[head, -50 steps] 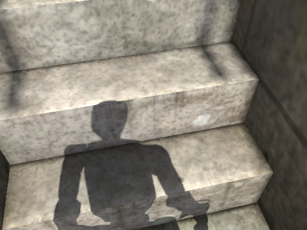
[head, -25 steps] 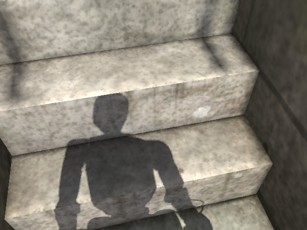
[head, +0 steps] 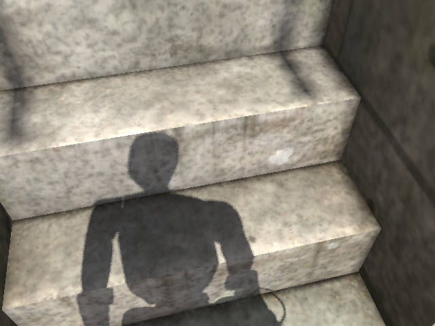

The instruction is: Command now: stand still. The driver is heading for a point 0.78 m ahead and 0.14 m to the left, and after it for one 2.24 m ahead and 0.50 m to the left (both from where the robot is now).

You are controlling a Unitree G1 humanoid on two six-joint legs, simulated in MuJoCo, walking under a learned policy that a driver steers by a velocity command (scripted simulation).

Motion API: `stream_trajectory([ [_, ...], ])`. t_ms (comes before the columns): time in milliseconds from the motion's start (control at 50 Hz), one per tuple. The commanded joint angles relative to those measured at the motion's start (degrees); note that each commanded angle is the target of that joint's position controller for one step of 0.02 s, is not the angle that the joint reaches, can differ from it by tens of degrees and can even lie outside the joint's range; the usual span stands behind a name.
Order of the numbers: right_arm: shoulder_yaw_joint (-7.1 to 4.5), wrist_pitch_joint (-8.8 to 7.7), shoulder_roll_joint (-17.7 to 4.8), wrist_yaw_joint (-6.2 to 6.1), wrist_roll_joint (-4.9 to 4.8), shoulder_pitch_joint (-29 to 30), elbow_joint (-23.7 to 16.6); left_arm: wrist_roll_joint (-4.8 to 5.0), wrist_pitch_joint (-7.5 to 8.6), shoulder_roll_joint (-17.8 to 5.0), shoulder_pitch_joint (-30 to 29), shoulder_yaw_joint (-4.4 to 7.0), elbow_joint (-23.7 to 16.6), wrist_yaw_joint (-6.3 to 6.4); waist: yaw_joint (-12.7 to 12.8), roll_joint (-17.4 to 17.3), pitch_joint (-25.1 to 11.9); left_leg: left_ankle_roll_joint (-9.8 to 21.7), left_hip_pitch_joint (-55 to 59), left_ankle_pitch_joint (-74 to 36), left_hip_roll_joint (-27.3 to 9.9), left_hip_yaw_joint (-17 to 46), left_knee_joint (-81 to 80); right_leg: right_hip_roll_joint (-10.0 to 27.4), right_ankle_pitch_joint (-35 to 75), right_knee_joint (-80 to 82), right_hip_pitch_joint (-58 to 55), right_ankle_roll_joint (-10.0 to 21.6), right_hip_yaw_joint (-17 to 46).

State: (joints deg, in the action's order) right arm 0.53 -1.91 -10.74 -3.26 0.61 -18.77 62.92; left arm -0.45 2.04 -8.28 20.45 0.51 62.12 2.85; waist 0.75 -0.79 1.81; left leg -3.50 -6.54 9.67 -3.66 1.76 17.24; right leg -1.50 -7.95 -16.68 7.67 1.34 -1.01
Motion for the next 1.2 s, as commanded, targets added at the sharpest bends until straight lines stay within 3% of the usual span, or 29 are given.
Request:
stream_trajectory([
  [20, -0.72, -0.22, -5.0, -0.23, -0.09, -3.2, -1.2, 0.1, 0.54, -4.0, 3.8, 0.59, -1.2, 0.03, 0.2, 0.6, 2.8, 2.5, -1.9, -1.1, -3.6, 2.2, -2.7, 6.9, 2.1, 3.9, 1.8, 1.0, 4.7],
  [420, -0.99, 0.11, -4.1, -0.52, -0.15, -3.8, -1.1, 0.17, 0.8, -3.0, 5.2, 0.51, -1.2, 0.31, 0.0, 0.7, 3.3, 2.4, -1.8, -1.1, -3.4, 2.2, -2.4, 6.7, 2.7, 3.4, 1.9, 0.7, 4.4],
  [540, -0.61, 0.23, -3.0, -0.79, 0.19, -4.2, -0.7, -0.4, 1.22, -3.4, 2.1, 0.45, -3.0, 0.11, 0.2, 2.6, 4.0, 3.0, -0.5, 1.0, -1.4, 0.9, -3.6, 7.3, -9.5, 8.3, 4.0, 0.7, 6.5],
  [660, -0.69, -1.2, -3.3, -0.83, 0.06, -2.9, -1.8, -0.25, 1.91, -3.3, 1.1, 0.72, -3.8, 0.2, 1.0, 1.5, 3.0, 3.7, -0.5, -1.3, -1.6, 1.3, -5.3, 7.0, -4.2, 6.9, 0.6, 1.0, 4.9],
  [740, -0.78, -2.28, -3.7, -0.44, 0.34, -0.6, -3.7, 0.56, 2.12, -2.3, 2.1, 0.65, -2.4, 0.45, 0.7, 0.5, 2.0, 3.7, 0.9, -6.0, -3.2, 2.5, -5.4, 6.4, 4.6, 4.4, -0.8, 1.2, 2.8],
  [800, -1.17, -2.29, -4.2, -0.52, -0.27, -0.8, -3.6, 0.53, 2.03, -3.3, 1.8, 0.75, -2.6, 0.46, 0.4, -0.2, 1.0, 3.6, 2.1, -12.0, -3.7, 2.6, -3.9, 7.4, 12.3, 3.0, -2.0, 0.9, 2.8],
  [840, -1.38, -1.68, -4.4, -0.27, -0.02, -0.8, -4.0, 0.71, 2.34, -3.7, 2.0, 0.84, -2.2, 0.3, -0.3, 0.2, -0.1, 3.4, 2.9, -14.9, -4.2, 2.4, -2.9, 7.5, 15.6, 2.2, -2.3, 0.9, 2.6],
  [900, -1.69, -1.38, -4.6, 0.56, -0.12, 0.3, -4.3, 0.44, 2.27, -3.3, 1.7, 0.43, -2.0, 0.35, -0.3, 0.5, 0.4, 2.9, 2.3, -14.8, -4.1, 2.3, -2.6, 7.5, 16.2, 1.7, -2.0, 0.5, 2.4],
  [960, -1.67, -1.16, -4.5, 0.6, 0.1, 0.3, -3.9, 0.56, 2.24, -4.3, 1.7, 0.71, -2.0, -0.55, -0.3, 0.1, 0.3, 3.1, 2.5, -13.8, -3.8, 2.2, -2.3, 7.6, 15.4, 1.1, -1.3, -0.1, 2.8],
  [1200, -1.82, -0.68, -4.9, 0.6, -0.06, 1.3, -3.2, 0.44, 1.71, -4.7, 1.5, 0.81, -1.2, -0.44, -0.1, 0.6, 1.2, 2.6, 0.5, -6.6, -3.6, 2.5, -2.7, 7.6, 9.2, 1.8, -0.3, -0.1, 3.6],
])
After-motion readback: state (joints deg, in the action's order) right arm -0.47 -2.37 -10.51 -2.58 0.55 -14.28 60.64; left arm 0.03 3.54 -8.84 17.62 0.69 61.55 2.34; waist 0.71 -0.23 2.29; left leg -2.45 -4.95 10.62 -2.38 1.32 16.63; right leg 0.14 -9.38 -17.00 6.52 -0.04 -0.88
